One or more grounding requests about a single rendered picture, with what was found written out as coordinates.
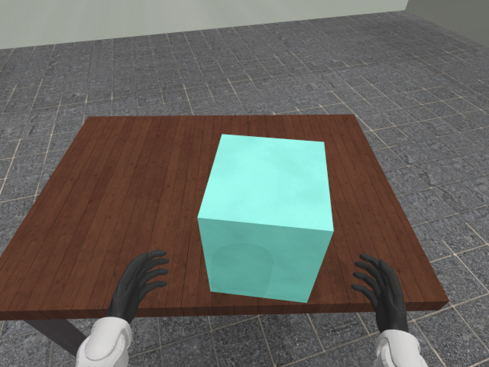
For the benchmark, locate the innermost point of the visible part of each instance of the robot left hand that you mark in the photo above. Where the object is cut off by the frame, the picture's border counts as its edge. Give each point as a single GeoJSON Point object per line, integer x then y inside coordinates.
{"type": "Point", "coordinates": [132, 287]}

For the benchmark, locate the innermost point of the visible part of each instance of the robot left forearm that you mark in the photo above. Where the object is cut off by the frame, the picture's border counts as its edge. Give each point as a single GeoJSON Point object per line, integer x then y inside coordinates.
{"type": "Point", "coordinates": [107, 346]}

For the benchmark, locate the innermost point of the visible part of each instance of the robot right hand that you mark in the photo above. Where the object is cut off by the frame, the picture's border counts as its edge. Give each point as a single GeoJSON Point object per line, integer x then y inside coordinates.
{"type": "Point", "coordinates": [386, 297]}

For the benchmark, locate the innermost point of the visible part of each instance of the table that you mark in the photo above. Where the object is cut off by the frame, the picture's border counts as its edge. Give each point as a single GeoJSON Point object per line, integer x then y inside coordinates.
{"type": "Point", "coordinates": [134, 184]}

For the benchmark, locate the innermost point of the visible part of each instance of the robot right forearm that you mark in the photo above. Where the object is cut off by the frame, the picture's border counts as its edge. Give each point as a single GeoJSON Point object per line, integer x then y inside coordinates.
{"type": "Point", "coordinates": [396, 348]}

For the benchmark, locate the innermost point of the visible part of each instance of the carton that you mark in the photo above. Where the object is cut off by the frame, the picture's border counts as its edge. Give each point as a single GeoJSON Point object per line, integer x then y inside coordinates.
{"type": "Point", "coordinates": [266, 219]}

